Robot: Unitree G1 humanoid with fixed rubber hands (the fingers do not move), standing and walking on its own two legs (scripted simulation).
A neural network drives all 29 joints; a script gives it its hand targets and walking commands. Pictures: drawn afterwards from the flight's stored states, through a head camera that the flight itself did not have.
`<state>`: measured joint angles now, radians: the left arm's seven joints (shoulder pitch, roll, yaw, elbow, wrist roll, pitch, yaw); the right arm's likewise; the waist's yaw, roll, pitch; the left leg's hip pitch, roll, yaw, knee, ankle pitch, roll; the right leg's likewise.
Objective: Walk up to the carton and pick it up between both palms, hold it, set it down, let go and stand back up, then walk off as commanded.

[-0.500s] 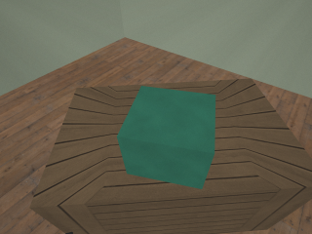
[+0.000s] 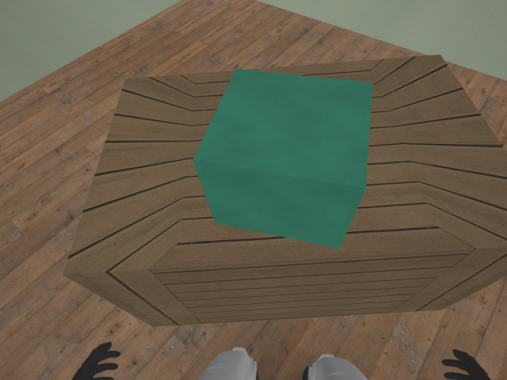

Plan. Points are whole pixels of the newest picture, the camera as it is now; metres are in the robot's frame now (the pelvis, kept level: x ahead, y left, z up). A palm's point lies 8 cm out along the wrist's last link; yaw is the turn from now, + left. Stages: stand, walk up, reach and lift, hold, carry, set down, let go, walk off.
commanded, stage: walk off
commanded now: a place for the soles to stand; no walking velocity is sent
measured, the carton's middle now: (287, 158) +0.55 -0.03 -0.05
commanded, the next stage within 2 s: none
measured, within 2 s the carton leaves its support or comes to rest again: neither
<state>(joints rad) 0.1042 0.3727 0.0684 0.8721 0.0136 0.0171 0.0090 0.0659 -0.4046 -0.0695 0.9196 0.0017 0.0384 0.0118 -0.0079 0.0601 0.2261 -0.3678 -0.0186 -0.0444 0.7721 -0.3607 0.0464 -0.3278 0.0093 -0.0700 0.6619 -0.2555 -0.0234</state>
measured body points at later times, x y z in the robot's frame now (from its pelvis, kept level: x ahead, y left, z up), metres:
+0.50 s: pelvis -0.13 -0.02 -0.02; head -0.05 -0.05 +0.42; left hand -0.01 +0.29 -0.12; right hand +0.00 -0.35 -0.14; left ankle -0.01 +0.11 -0.71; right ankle -0.14 -0.13 -0.72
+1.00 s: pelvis -0.26 -0.01 -0.02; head -0.19 +0.00 +0.42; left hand -0.18 +0.32 -0.13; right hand -0.14 -0.33 -0.12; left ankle -0.23 +0.12 -0.72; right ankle -0.21 -0.14 -0.67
